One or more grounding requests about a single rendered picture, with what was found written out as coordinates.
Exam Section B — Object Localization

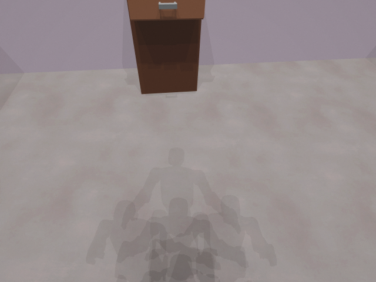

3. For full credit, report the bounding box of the cabinet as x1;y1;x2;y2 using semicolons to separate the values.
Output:
127;2;202;94

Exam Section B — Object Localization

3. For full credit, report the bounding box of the drawer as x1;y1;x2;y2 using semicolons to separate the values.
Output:
127;0;205;21

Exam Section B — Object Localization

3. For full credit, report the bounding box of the handle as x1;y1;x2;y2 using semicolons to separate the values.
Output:
159;2;177;9

